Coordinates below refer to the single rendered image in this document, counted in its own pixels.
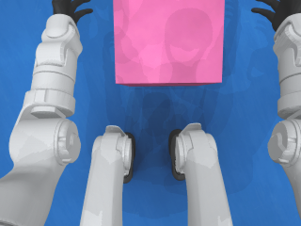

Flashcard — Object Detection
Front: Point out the robot right hand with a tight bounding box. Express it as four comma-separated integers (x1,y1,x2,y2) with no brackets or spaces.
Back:
251,0,301,32

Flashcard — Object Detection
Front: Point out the robot right forearm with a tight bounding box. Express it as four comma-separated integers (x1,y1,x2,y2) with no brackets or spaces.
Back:
273,13,301,120

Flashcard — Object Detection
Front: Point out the right robot thigh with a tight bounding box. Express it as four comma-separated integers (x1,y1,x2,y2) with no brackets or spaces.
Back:
175,130,233,226

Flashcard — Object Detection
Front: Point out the carton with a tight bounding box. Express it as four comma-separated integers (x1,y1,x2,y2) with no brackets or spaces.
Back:
113,0,225,87

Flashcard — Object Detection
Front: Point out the robot right upper arm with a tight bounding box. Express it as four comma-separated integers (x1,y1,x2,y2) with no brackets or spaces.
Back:
267,119,301,219

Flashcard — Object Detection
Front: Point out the robot left upper arm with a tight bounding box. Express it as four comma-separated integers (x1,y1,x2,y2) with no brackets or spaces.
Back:
0,118,81,226

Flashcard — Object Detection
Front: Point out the robot left hand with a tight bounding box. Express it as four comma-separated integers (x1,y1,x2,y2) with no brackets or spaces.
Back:
52,0,93,25

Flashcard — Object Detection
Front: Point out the robot left forearm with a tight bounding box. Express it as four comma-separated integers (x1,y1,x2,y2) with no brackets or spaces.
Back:
8,13,83,160

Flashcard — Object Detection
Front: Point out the left robot shin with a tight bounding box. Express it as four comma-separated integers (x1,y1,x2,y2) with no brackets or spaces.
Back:
91,125,129,176

